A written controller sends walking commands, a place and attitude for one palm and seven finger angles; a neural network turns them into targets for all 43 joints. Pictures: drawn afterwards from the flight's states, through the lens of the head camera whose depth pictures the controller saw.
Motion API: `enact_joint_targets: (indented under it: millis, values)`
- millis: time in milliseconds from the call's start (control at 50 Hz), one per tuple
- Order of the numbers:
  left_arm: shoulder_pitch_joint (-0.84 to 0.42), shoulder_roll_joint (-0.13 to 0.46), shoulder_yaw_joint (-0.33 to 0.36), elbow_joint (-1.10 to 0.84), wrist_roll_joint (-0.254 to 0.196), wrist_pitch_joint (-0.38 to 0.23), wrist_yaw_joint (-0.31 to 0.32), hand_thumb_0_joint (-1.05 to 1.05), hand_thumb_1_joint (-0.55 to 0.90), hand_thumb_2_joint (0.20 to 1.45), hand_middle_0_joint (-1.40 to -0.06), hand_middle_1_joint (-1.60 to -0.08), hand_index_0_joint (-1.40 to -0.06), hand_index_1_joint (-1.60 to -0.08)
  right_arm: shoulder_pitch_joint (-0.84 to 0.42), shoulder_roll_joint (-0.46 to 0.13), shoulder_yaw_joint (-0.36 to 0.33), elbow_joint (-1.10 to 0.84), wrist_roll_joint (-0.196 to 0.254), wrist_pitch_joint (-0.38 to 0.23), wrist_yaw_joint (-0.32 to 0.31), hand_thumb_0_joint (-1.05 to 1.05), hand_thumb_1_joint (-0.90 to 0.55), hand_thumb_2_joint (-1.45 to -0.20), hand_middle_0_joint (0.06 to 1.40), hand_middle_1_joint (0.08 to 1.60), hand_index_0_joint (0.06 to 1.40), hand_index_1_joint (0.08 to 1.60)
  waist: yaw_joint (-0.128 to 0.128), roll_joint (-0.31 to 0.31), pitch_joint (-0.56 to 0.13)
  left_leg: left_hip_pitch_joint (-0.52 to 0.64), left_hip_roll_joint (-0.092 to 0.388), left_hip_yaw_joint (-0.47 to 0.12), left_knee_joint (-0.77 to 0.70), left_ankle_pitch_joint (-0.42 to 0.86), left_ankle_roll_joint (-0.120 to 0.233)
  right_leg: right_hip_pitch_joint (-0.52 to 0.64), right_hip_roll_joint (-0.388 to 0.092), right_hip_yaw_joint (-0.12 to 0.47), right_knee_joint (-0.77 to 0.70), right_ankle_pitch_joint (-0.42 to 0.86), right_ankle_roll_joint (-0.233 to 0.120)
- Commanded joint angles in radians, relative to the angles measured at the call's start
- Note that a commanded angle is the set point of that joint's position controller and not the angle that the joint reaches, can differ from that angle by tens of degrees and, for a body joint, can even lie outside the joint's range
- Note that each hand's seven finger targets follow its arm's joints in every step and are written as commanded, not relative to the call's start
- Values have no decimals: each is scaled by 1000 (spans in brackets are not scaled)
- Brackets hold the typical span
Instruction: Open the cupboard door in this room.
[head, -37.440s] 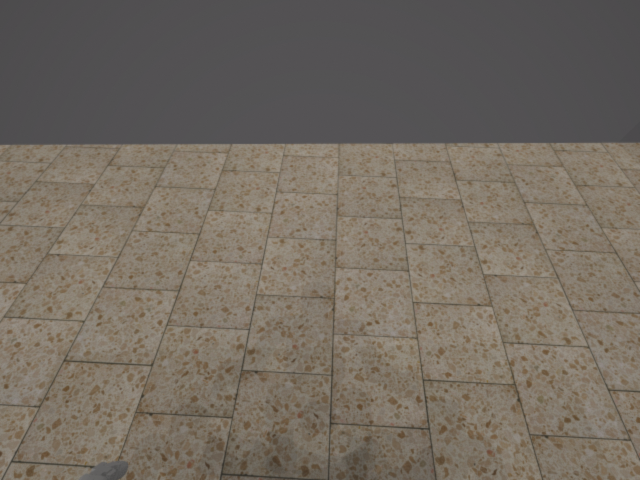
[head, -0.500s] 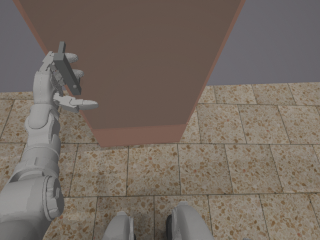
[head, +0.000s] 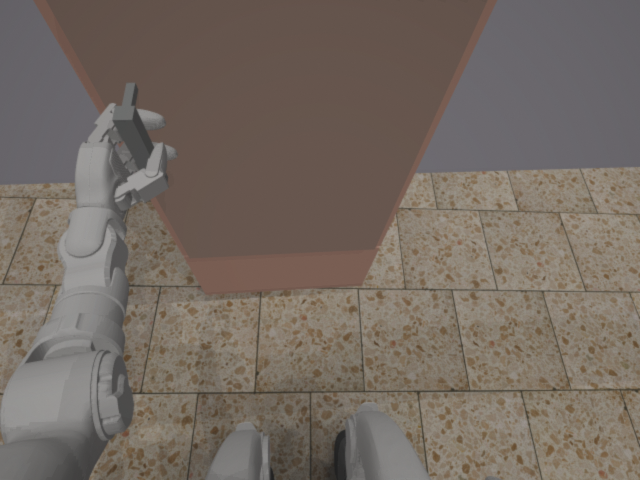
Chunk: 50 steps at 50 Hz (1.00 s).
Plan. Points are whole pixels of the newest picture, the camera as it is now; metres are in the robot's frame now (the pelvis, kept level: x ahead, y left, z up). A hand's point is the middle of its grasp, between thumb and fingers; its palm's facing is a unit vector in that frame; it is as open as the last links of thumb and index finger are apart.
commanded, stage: pull the door open along its arc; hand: left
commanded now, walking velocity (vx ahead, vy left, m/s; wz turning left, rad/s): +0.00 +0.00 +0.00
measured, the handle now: (145, 140) +0.53 +0.20 +0.05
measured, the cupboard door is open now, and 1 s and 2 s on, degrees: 0 36 36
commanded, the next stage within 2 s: open thumb and fingers to let go in 1.04 s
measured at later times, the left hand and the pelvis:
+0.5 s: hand (166, 228) +0.40 +0.16 +0.05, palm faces -0.01 -1.00 -0.01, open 6.0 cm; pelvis +0.01 +0.00 +0.02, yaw -1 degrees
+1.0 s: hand (254, 341) +0.27 +0.06 +0.06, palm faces +0.35 -0.93 -0.02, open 6.0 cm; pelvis +0.02 -0.03 +0.02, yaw +3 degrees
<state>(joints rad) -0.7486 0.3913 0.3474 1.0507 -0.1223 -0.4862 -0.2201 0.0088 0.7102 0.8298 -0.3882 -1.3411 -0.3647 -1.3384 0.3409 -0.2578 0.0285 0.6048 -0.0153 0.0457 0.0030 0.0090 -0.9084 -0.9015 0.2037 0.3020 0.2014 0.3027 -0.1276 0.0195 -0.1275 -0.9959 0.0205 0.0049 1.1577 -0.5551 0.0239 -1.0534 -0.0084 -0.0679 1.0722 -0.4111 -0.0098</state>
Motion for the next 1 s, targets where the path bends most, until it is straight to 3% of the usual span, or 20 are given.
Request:
enact_joint_targets:
  millis: [0, 60, 80, 160, 240, 320, 360, 420, 460, 480, 500, 540, 620, 640, 700, 760, 820, 940, 980]
  values:
    - [-401, 205, 12, -214, 0, -62, 15, 0, 900, 900, -400, -1350, -400, -1350, 139, -169, -63, -61, 2, -20, -14, 0, -900, -900, 200, 300, 200, 300, -16, 100, -470, 248, -18, -46, -157, 401, -16, 305, 33, 35, -95, 263, -13]
    - [-410, 222, 22, -194, 0, -62, 15, 0, 900, 900, -400, -1350, -400, -1350, 140, -173, -62, -58, 2, -20, -15, 0, -900, -900, 200, 300, 200, 300, -25, 62, -450, 217, -18, -45, -156, 377, -10, 315, 34, 39, -100, 257, -10]
    - [-416, 247, 35, -202, 4, -66, 13, 0, 900, 900, -400, -1350, -400, -1350, 139, -175, -61, -58, 2, -18, -17, 0, -900, -900, 200, 300, 200, 300, -16, 77, -460, 216, -18, -47, -158, 373, -12, 323, 33, 41, -96, 256, -13]
    - [-295, 215, 28, -243, -12, -64, 2, 0, 900, 900, -400, -1350, -400, -1350, 132, -169, -63, -80, 5, -17, -10, 0, -900, -900, 200, 300, 200, 300, 14, 93, -500, 253, -19, -39, -168, 428, -15, 363, 34, 39, -99, 300, -16]
    - [-148, 186, 18, -341, -36, -55, -5, 0, 900, 900, -400, -1350, -400, -1350, 114, -162, -66, -112, 13, -17, -5, 0, -900, -900, 200, 300, 200, 300, 42, 68, -502, 244, -20, -25, -187, 446, -12, 433, 36, 44, -110, 339, -18]
    - [58, 123, -14, -468, -57, -42, -1, 0, 900, 900, -400, -1350, -400, -1350, 84, -150, -74, -141, 28, -22, 2, 0, -900, -900, 200, 300, 200, 300, 68, 29, -467, 241, -17, -8, -220, 460, -12, 483, 34, 40, -130, 369, -15]
    - [175, 96, -21, -549, -71, -41, 3, 0, 900, 900, -400, -1350, -400, -1350, 70, -142, -76, -158, 31, -29, 6, 0, -900, -900, 200, 300, 200, 300, 87, 40, -471, 248, -20, 3, -225, 490, -10, 518, 33, 45, -133, 407, -15]
    - [289, 15, -79, -657, -86, -36, 18, 0, 900, 900, -400, -1350, -400, -1350, 35, -132, -79, -175, 36, -43, 9, 0, -900, -900, 200, 300, 200, 300, 82, 4, -403, 231, -21, 6, -245, 429, -10, 516, 30, 38, -150, 371, -12]
    - [366, -26, -114, -735, -90, -37, 32, 0, 900, 900, -400, -1350, -400, -1350, 14, -125, -81, -186, 36, -56, 8, 0, -900, -900, 200, 300, 200, 300, 87, 11, -393, 243, -22, 7, -245, 438, -11, 517, 26, 37, -146, 378, -13]
    - [390, -76, -7, -800, -153, -36, 177, 0, 900, 900, -400, -1350, -400, -1350, -22, -96, -83, -192, 26, -66, 7, 0, -900, -900, 200, 300, 200, 300, 159, 23, -374, 228, -22, 7, -261, 440, -28, 505, 24, 18, -147, 349, -15]
    - [439, -177, -117, -803, -118, -28, 253, 0, 900, 900, -400, -1350, -400, -1350, -35, -90, -78, -188, 16, -77, 16, 0, -900, -900, 200, 300, 200, 300, 125, 35, -342, 252, -21, 6, -260, 431, -36, 471, 25, 7, -146, 325, -12]
    - [524, -225, -156, -849, -69, -28, 379, 0, 900, 900, -400, -1350, -400, -1350, -46, -88, -81, -185, 1, -89, 27, 0, -900, -900, 200, 300, 200, 300, 124, -51, -331, 240, -18, -5, -248, 425, -35, 469, 23, -2, -142, 315, -14]
    - [609, -358, -302, -983, 81, -24, 603, 0, 900, 900, -400, -1350, -400, -1350, -82, -63, -83, -196, -33, -92, 49, 0, -900, -900, 200, 300, 200, 300, 135, 16, -354, 286, -19, -8, -236, 482, -47, 453, 14, -6, -112, 337, -23]
    - [659, -387, -341, -983, 123, -12, 654, 0, 900, 900, -400, -1350, -400, -1350, -84, -62, -85, -200, -39, -91, 52, 0, -900, -900, 200, 300, 200, 300, 129, -26, -348, 283, -19, -15, -231, 484, -43, 453, 17, -8, -115, 338, -24]
    - [715, -467, -448, -1028, 205, 18, 751, 0, 900, 900, -400, -1350, -400, -1350, -110, -47, -86, -205, -48, -90, 52, 0, -900, -900, 200, 300, 200, 300, 122, -62, -338, 281, -23, -17, -233, 435, -39, 468, 12, -5, -126, 330, -24]
    - [754, -529, -562, -1085, 270, 44, 771, 0, 900, 900, -400, -1350, -400, -1350, -138, -30, -77, -215, -55, -97, 38, 0, -900, -900, 200, 300, 200, 300, 103, -66, -319, 288, -26, -19, -234, 387, -30, 463, 7, 1, -143, 305, -25]
    - [868, -569, -631, -1156, 291, 61, 767, 0, 900, 900, -400, -1350, -400, -1350, -166, -11, -65, -230, -57, -113, 24, 0, -900, -900, 200, 300, 200, 300, 106, -64, -309, 291, -31, -19, -232, 362, -26, 481, 3, 4, -154, 304, -26]
    - [1134, -651, -740, -1274, 258, 101, 734, 0, 900, 900, -400, -1350, -400, -1350, -223, 7, -40, -265, -47, -149, 30, 0, -900, -900, 200, 300, 200, 300, 119, -46, -255, 270, -43, -29, -220, 332, -22, 490, 5, -8, -159, 289, -32]
    - [1237, -622, -710, -1325, 245, 109, 725, 0, 900, 900, -400, -1350, -400, -1350, -230, 8, -38, -273, -47, -151, 34, 0, -900, -900, 200, 300, 200, 300, 141, -46, -274, 261, -47, -27, -213, 340, -26, 510, 6, -7, -148, 317, -33]
